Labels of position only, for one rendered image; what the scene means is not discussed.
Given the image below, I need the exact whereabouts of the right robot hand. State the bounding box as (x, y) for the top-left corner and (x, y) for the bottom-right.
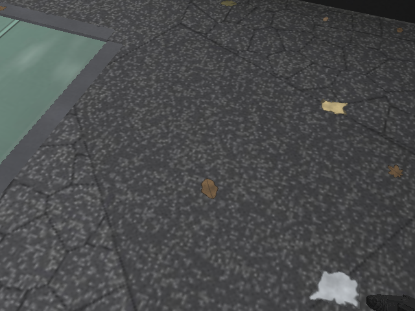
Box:
(366, 294), (415, 311)

